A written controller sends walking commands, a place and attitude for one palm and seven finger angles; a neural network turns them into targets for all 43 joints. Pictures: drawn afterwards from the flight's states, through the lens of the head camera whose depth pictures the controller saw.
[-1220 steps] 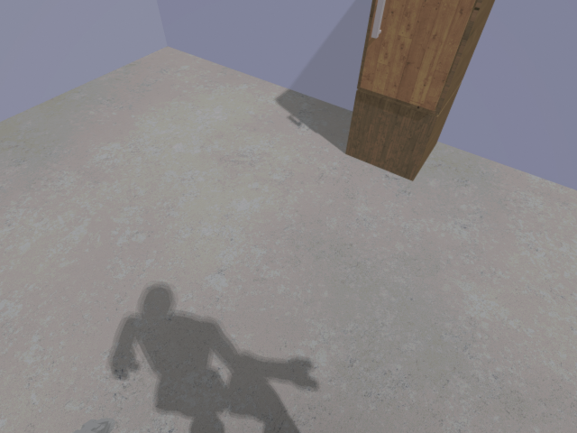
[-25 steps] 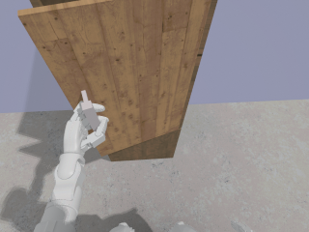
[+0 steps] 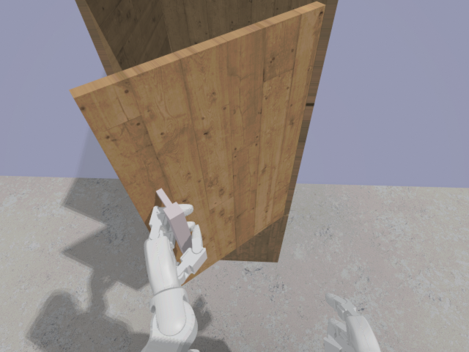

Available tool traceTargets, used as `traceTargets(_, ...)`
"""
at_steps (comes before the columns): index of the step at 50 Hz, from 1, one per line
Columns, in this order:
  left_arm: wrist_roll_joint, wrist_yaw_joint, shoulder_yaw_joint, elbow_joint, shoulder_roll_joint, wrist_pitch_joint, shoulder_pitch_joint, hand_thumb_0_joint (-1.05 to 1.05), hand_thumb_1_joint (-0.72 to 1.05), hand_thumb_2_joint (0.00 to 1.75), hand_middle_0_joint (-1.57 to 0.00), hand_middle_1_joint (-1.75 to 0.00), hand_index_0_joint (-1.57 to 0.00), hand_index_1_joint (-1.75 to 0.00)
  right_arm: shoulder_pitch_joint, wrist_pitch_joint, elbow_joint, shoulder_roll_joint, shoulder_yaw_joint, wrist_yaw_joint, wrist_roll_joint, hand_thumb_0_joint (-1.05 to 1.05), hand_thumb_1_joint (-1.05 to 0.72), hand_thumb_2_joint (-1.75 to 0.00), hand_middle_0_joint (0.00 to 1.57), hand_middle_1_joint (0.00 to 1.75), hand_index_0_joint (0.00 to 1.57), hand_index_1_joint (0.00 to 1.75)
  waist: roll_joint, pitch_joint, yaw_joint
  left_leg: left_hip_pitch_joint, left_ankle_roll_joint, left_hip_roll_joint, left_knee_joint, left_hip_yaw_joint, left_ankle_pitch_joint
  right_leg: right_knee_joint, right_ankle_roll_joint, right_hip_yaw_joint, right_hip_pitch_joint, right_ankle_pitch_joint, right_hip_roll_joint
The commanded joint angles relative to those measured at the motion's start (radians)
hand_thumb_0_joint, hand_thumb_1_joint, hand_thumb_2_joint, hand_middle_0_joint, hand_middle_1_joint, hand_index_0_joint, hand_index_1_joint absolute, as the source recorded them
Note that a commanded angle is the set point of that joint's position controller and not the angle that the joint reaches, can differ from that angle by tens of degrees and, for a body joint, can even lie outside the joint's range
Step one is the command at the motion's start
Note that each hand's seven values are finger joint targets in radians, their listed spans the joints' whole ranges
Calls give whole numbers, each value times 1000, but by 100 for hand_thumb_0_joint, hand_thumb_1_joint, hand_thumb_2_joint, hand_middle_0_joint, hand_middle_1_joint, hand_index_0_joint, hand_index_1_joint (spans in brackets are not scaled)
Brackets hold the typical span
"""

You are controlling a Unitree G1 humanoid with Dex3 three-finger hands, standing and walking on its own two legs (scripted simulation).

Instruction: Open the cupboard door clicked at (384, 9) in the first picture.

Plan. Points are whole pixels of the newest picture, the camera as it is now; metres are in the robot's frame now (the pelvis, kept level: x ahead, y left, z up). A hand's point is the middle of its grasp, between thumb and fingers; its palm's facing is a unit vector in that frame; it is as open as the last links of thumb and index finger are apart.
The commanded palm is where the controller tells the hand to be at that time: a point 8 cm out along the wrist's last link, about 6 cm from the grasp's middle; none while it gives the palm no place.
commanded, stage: pull the door open along its arc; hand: left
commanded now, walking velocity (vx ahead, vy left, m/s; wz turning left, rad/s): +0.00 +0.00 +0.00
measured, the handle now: (176, 225) +0.33 +0.11 +0.04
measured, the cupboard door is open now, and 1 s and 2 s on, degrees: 39 43 45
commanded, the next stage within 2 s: open thumb and fingers to let go in 0.16 s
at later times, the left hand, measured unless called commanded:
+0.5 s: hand (210, 260) +0.26 +0.05 +0.04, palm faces +0.33 -0.94 -0.05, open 7.0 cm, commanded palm +0.21 +0.10 +0.04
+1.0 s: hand (203, 261) +0.26 +0.06 +0.04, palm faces +0.28 -0.96 -0.04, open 14.6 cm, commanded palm +0.22 +0.10 +0.04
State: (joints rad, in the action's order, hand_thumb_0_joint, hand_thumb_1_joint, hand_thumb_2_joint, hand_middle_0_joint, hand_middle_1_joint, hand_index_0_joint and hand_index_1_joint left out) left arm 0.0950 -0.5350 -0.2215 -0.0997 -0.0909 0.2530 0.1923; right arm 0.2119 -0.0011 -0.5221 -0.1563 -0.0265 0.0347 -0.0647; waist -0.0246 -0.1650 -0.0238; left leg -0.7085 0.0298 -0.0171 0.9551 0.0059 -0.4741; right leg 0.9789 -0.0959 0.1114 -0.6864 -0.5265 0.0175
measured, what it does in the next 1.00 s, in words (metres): stands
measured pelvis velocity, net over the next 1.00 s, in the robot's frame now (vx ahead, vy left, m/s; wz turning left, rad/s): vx -0.03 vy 0.01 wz -0.04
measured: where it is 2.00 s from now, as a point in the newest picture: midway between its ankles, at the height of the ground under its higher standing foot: outside the picture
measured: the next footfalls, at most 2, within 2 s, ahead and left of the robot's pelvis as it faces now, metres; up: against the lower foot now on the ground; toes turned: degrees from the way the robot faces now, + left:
none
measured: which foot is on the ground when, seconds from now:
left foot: down 0.00-1.00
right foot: down 0.00-1.00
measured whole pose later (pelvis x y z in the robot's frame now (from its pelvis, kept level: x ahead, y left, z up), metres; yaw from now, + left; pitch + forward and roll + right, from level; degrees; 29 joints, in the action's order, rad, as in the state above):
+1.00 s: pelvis -0.03 +0.01 -0.01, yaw -2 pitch +13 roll +1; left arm 0.09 -0.58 -0.26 -0.13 -0.08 0.25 0.14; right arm 0.20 -0.07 -0.56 -0.18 0.00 0.00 -0.06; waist -0.04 -0.16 -0.02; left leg -0.78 0.04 0.03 1.02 -0.08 -0.47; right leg 1.05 -0.09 0.08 -0.77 -0.50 0.03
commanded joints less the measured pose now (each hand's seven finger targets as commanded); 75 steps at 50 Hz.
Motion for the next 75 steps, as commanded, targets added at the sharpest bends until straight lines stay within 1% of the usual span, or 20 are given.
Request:
traceTargets(1,3,5,-78,290,-126,69,87,0,90,90,-40,-135,-40,-135,-66,-77,162,-91,35,-8,6,0,-90,-90,20,30,20,30,121,-217,13,67,-31,44,-48,-22,279,-186,113,-153,265,682,-67)
traceTargets(7,-11,31,-138,385,-171,60,274,0,90,90,-40,-135,-40,-135,-80,-115,175,-84,32,9,12,0,-90,-90,20,30,20,30,108,-219,22,53,-26,56,-29,-28,267,-192,123,-174,293,747,-84)
traceTargets(13,-2,-19,-5,316,-59,74,-12,0,90,90,-40,-135,-40,-135,-72,-121,135,-100,37,-12,-1,0,-90,-90,20,30,20,30,131,-157,-6,-49,-23,65,26,-52,174,-197,132,-241,202,606,-103)
traceTargets(14,-3,-23,19,302,-49,81,5,0,83,87,-40,-134,-40,-134,-79,-121,134,-96,41,-17,-3,0,-90,-90,20,30,20,30,129,-168,11,-66,-21,68,32,-54,160,-201,132,-260,210,565,-107)
traceTargets(16,-15,-21,35,276,-42,85,7,0,69,81,-38,-133,-38,-133,-86,-118,131,-94,41,-25,-2,0,-90,-90,20,30,20,30,166,-184,15,-92,-22,68,36,-59,147,-210,139,-287,238,571,-117)
traceTargets(21,-23,-3,41,280,-30,83,1,0,34,66,-36,-129,-36,-129,-77,-104,134,-98,49,-33,4,0,-90,-90,20,30,20,30,169,-219,11,-98,-23,67,35,-57,163,-211,152,-319,295,659,-132)
traceTargets(33,-19,-4,17,265,-47,106,-50,0,-50,30,-30,-120,-30,-120,-78,-111,130,-103,52,-37,5,0,-90,-90,20,30,20,30,157,-210,5,-88,-30,61,28,-61,143,-205,137,-280,224,485,-116)
traceTargets(35,-19,-10,26,255,-36,102,-82,0,-50,30,-30,-120,-30,-120,-82,-113,125,-105,53,-41,7,0,-90,-90,20,30,20,30,170,-204,-2,-96,-31,60,33,-60,134,-214,136,-286,217,455,-115)
traceTargets(43,-6,-55,0,207,-70,81,-195,0,-50,30,-23,-80,-23,-80,-95,-123,118,-103,48,-46,6,0,-90,-90,20,30,20,30,137,-193,-2,-57,-37,63,21,-48,102,-224,115,-235,133,254,-92)
traceTargets(53,4,-87,-50,175,-144,50,-238,0,-50,30,-15,-30,-15,-30,-113,-126,129,-104,43,-26,6,0,-90,-90,20,30,20,30,88,-188,13,23,-41,57,-18,-42,135,-167,77,-110,61,211,-33)
traceTargets(59,3,-105,-68,154,-182,25,-305,0,-50,30,-15,-30,-15,-30,-131,-124,123,-105,39,-11,5,0,-90,-90,20,30,20,30,79,-190,16,37,-41,55,-27,-50,139,-139,62,-72,26,167,-12)
traceTargets(60,116,114,-316,197,-64,84,-325,0,-50,30,-15,-30,-15,-30,-50,-122,109,-152,40,-4,12,0,-90,-90,20,30,20,30,123,-100,-103,37,-66,51,3,-50,153,-120,68,-104,-38,263,-22)
traceTargets(61,72,230,-225,285,19,141,-363,0,-50,30,-15,-30,-15,-30,-39,-122,139,-145,57,-7,21,0,-90,-90,20,30,20,30,55,-218,-51,55,-68,56,12,-44,169,-104,60,-115,18,300,-31)
traceTargets(62,52,319,-226,305,45,169,-327,0,-50,30,-15,-30,-15,-30,-40,-123,153,-147,57,-11,27,0,-90,-90,20,30,20,30,24,-270,-38,78,-68,56,15,-43,188,-89,56,-124,50,336,-32)
traceTargets(64,-25,417,-226,308,3,178,-253,0,-50,30,-15,-30,-15,-30,-38,-126,198,-137,50,-17,49,0,-90,-90,20,30,20,30,40,-240,-34,82,-67,52,5,-46,166,-99,57,-113,43,299,-25)
traceTargets(65,-67,433,-224,325,-23,169,-257,0,-50,30,-15,-30,-15,-30,-44,-131,215,-136,47,-20,58,0,-90,-90,20,30,20,30,27,-228,-33,88,-66,52,-7,-56,146,-101,53,-102,32,251,-19)
traceTargets(66,-94,429,-201,311,-28,158,-221,0,-50,30,-15,-30,-15,-30,-46,-133,223,-136,45,-24,62,0,-90,-90,20,30,20,30,66,-183,-30,74,-63,48,-18,-60,119,-110,56,-91,15,208,-13)
traceTargets(68,-115,394,-170,304,-33,132,-181,0,-50,30,-15,-30,-15,-30,-52,-130,242,-143,40,-28,66,0,-90,-90,20,30,20,30,102,-146,-20,51,-60,47,-34,-70,73,-117,60,-79,-8,128,-9)
traceTargets(72,-42,300,-138,337,7,111,-149,0,-50,30,-15,-30,-15,-30,-40,-117,255,-144,42,-19,52,0,-90,-90,20,30,20,30,79,-180,-2,45,-57,46,-26,-73,97,-74,53,-69,-23,140,-9)
traceTargets(75,6,276,-132,356,36,105,-56,0,-50,30,-15,-30,-15,-30,-32,-103,272,-143,48,-8,51,0,-90,-90,20,30,20,30,71,-210,19,44,-53,44,-21,-66,145,-54,46,-69,-1,186,-7)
